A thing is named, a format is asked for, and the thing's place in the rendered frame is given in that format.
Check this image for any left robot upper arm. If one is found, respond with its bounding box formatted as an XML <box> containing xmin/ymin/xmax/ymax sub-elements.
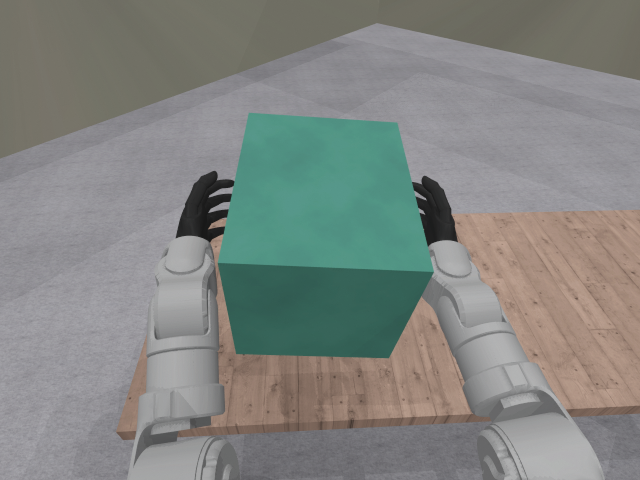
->
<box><xmin>129</xmin><ymin>436</ymin><xmax>240</xmax><ymax>480</ymax></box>

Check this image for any right robot upper arm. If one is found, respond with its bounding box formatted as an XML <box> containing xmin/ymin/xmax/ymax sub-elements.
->
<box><xmin>477</xmin><ymin>412</ymin><xmax>603</xmax><ymax>480</ymax></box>

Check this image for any robot right hand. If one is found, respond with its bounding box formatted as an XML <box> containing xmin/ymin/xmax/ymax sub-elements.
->
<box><xmin>412</xmin><ymin>176</ymin><xmax>458</xmax><ymax>246</ymax></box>

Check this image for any robot left forearm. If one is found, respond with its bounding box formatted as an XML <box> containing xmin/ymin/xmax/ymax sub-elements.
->
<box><xmin>127</xmin><ymin>236</ymin><xmax>225</xmax><ymax>480</ymax></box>

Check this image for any table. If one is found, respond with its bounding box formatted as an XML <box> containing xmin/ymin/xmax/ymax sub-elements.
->
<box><xmin>116</xmin><ymin>210</ymin><xmax>640</xmax><ymax>440</ymax></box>

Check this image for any robot right forearm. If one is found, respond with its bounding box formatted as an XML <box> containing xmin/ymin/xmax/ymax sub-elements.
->
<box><xmin>422</xmin><ymin>240</ymin><xmax>605</xmax><ymax>480</ymax></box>

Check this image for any robot left hand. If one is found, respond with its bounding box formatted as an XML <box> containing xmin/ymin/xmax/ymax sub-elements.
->
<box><xmin>176</xmin><ymin>171</ymin><xmax>234</xmax><ymax>242</ymax></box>

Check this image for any carton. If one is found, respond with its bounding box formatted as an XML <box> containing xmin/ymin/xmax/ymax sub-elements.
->
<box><xmin>218</xmin><ymin>113</ymin><xmax>434</xmax><ymax>358</ymax></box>

